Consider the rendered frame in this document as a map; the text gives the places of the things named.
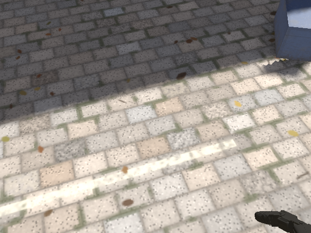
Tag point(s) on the robot right hand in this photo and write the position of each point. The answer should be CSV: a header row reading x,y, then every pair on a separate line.
x,y
284,220

